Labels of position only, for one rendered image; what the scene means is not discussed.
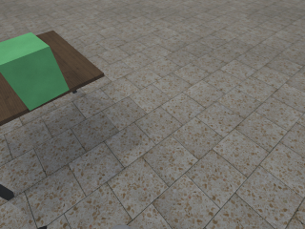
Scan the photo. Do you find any carton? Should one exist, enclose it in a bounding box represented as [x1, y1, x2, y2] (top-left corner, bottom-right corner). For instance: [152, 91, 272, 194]
[0, 32, 70, 111]

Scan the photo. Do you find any table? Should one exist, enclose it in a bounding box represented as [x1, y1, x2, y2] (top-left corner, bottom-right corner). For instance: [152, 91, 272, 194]
[0, 31, 105, 200]

